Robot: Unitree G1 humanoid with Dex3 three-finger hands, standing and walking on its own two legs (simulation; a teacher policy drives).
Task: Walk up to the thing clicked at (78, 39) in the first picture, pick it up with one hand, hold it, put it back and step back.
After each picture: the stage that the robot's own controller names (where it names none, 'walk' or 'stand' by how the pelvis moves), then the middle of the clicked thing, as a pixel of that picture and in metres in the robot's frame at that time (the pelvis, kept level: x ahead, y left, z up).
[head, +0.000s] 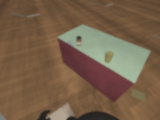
stand; (78, 41) +0.95 +0.17 -0.11
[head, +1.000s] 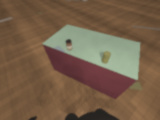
walk; (69, 44) +0.81 +0.23 -0.10
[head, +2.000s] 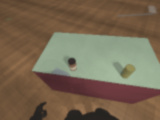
stand; (72, 64) +0.47 +0.15 -0.08
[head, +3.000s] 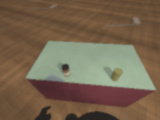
stand; (66, 70) +0.45 +0.23 -0.10
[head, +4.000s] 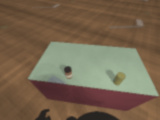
stand; (68, 72) +0.44 +0.20 -0.11
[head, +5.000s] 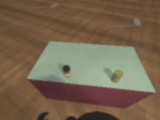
stand; (67, 71) +0.45 +0.22 -0.11
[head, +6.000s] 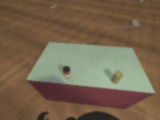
stand; (67, 72) +0.44 +0.21 -0.11
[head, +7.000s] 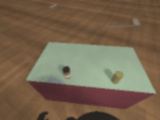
stand; (66, 72) +0.44 +0.22 -0.11
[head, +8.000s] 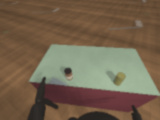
rise first; (68, 74) +0.43 +0.22 -0.11
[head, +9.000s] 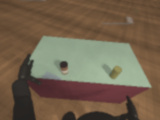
go down; (64, 68) +0.46 +0.20 -0.08
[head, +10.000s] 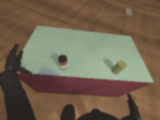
go down; (63, 62) +0.45 +0.19 -0.04
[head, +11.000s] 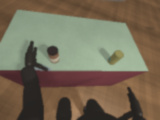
close in; (53, 55) +0.46 +0.21 +0.00
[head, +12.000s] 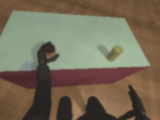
close; (51, 53) +0.48 +0.21 +0.02
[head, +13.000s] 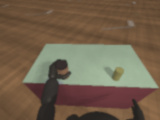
lift; (63, 70) +0.32 +0.17 +0.13
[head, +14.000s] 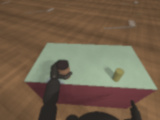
hold; (64, 70) +0.32 +0.17 +0.11
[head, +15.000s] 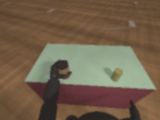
hold; (64, 70) +0.33 +0.17 +0.11
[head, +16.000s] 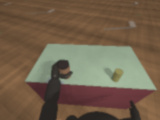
hold; (65, 70) +0.33 +0.17 +0.11
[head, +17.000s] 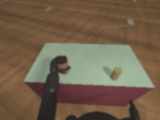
crouch; (63, 65) +0.37 +0.18 +0.11
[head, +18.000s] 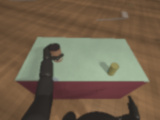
lower; (56, 53) +0.45 +0.21 +0.11
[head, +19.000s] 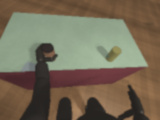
lower; (49, 53) +0.48 +0.21 +0.02
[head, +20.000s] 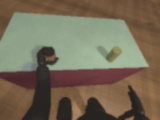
lower; (50, 56) +0.46 +0.21 +0.01
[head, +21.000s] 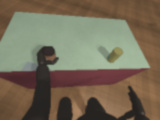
lower; (50, 56) +0.46 +0.21 +0.01
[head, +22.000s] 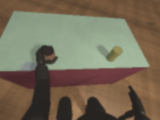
lower; (50, 55) +0.46 +0.22 +0.01
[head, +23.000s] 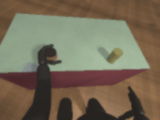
open; (52, 56) +0.46 +0.21 +0.01
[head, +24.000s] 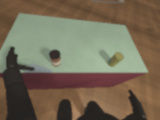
sink last; (55, 58) +0.45 +0.20 -0.01
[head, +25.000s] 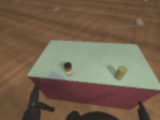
stand; (68, 69) +0.46 +0.21 -0.05
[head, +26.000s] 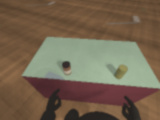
stand; (67, 68) +0.44 +0.20 -0.04
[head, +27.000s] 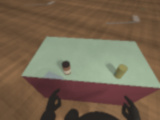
stand; (66, 68) +0.44 +0.21 -0.04
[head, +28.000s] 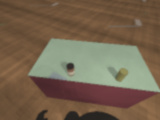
stand; (70, 69) +0.45 +0.18 -0.08
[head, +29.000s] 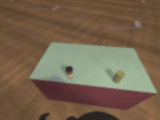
stand; (69, 72) +0.45 +0.19 -0.11
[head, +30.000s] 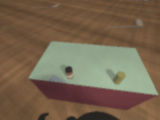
stand; (69, 72) +0.44 +0.19 -0.11
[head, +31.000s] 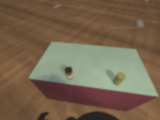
stand; (69, 73) +0.44 +0.20 -0.11
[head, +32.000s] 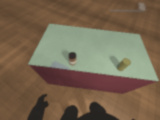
walk; (72, 59) +0.50 +0.15 -0.09
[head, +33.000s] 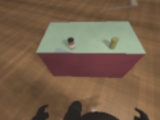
walk; (71, 43) +0.72 +0.24 -0.09
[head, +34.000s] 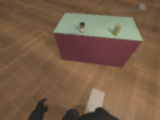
stand; (82, 27) +1.06 +0.16 -0.08
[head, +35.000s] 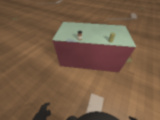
stand; (79, 35) +1.05 +0.18 -0.10
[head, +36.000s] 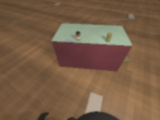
stand; (77, 36) +1.08 +0.20 -0.11
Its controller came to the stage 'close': yes
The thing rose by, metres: 0.21
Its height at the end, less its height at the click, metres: +0.00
